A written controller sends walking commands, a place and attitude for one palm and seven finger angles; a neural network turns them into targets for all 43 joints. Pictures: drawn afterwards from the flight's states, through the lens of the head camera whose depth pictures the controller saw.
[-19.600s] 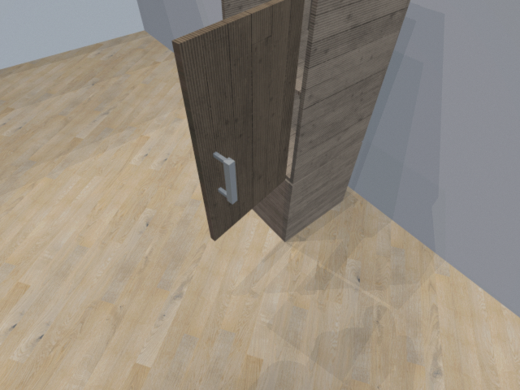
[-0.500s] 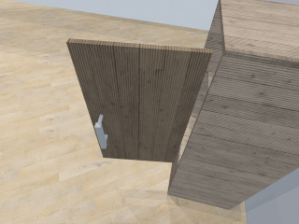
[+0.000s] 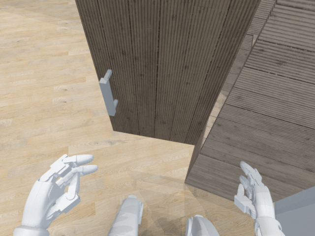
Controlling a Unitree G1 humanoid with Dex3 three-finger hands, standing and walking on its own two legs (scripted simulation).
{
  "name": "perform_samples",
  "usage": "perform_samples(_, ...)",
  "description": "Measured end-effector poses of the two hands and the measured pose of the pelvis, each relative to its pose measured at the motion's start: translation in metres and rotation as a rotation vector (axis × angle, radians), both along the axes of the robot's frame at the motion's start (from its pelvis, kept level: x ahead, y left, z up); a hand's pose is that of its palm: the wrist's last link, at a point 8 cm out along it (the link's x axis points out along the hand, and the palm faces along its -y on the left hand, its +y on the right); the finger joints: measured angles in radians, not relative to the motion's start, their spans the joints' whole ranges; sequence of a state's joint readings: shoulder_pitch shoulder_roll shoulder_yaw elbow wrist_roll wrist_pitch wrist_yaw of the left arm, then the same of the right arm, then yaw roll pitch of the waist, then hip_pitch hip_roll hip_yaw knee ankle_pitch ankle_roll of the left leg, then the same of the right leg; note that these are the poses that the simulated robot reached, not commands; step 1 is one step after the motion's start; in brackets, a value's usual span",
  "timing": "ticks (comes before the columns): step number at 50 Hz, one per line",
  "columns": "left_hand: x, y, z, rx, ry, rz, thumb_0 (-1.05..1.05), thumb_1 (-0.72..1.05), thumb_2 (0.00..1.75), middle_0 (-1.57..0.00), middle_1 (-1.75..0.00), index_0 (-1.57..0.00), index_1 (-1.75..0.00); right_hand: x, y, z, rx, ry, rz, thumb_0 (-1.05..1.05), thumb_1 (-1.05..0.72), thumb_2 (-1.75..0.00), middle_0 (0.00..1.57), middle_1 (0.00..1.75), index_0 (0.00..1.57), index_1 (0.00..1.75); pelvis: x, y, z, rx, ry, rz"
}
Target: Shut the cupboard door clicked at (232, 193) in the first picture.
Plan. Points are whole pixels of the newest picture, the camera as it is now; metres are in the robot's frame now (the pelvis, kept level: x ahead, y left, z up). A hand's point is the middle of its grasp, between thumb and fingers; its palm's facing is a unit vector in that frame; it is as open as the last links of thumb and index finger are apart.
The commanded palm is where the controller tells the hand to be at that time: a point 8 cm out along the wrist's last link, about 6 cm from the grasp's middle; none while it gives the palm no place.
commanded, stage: raise the hand and make a fist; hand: left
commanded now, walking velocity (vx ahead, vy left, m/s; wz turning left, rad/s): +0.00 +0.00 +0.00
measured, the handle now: (110, 93) +0.47 +0.21 +0.05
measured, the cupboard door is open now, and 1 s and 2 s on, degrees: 100 100 100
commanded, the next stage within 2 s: bring the fist close to the handle in 1.36 s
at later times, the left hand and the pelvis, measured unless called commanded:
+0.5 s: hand (82, 180) +0.21 +0.20 +0.05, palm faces -0.07 -1.00 -0.01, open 3.4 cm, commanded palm +0.20 +0.25 +0.06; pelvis +0.01 +0.02 +0.00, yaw -2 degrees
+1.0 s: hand (82, 171) +0.23 +0.20 +0.06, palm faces -0.07 -1.00 -0.02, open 3.1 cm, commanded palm +0.22 +0.26 +0.06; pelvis +0.01 +0.02 +0.00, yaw -1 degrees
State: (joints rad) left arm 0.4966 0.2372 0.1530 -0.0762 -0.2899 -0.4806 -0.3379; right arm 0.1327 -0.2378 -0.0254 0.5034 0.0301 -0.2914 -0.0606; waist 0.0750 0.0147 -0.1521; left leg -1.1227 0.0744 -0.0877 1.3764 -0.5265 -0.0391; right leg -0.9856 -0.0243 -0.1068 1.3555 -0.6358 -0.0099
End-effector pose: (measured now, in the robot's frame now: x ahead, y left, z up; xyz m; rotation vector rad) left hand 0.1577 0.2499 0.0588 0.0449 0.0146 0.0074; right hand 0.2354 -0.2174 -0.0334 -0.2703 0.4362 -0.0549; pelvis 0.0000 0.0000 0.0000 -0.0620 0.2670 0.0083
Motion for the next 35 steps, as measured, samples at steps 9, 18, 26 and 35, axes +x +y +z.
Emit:
perform_samples(9, 0.042, -0.004, -0.002, -0.021, 0.100, -0.084, 0.02, 0.90, 0.90, -0.71, -0.84, -0.70, -0.85, -0.044, 0.010, -0.040, 0.103, 0.197, -0.112, 0.02, -0.90, -0.90, 0.20, 0.30, 0.21, 0.30, 0.005, 0.002, 0.003, 0.007, 0.036, -0.021)
perform_samples(18, 0.037, 0.007, 0.001, -0.014, 0.061, -0.050, 0.02, 0.90, 0.90, -0.87, -1.02, -0.86, -1.03, -0.068, -0.013, -0.040, 0.033, 0.248, -0.175, 0.02, -0.90, -0.90, 0.20, 0.30, 0.21, 0.30, 0.008, 0.012, 0.003, 0.011, 0.051, -0.029)
perform_samples(26, 0.040, 0.005, -0.004, -0.028, 0.042, -0.079, 0.02, 0.90, 0.90, -1.02, -1.18, -1.01, -1.19, -0.053, -0.013, -0.026, -0.010, 0.191, -0.166, 0.02, -0.90, -0.90, 0.20, 0.30, 0.20, 0.30, 0.006, 0.019, 0.000, 0.001, 0.049, -0.028)
perform_samples(35, 0.043, 0.010, 0.002, -0.026, 0.042, -0.058, 0.02, 0.90, 0.90, -1.18, -1.36, -1.18, -1.37, -0.033, 0.014, -0.012, 0.025, 0.151, -0.095, 0.02, -0.90, -0.90, 0.20, 0.30, 0.20, 0.30, 0.007, 0.022, 0.007, -0.009, 0.042, -0.019)
